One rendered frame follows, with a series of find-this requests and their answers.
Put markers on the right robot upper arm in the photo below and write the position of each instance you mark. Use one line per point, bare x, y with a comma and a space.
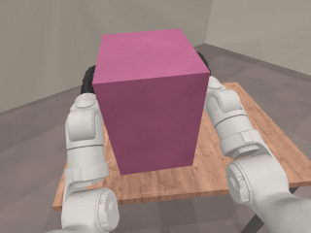
259, 182

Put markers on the robot left hand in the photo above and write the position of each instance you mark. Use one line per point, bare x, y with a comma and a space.
87, 81

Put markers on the robot right hand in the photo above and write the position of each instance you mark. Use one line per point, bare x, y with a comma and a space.
204, 60

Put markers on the right robot forearm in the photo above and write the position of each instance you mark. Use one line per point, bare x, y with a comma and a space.
237, 136

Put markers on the left robot upper arm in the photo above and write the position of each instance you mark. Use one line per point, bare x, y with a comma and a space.
90, 211

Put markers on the carton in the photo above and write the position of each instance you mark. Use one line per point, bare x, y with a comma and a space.
150, 87

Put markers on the table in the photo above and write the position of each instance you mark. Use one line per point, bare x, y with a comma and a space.
207, 174

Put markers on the left robot forearm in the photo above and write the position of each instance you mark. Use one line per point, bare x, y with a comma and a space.
84, 144

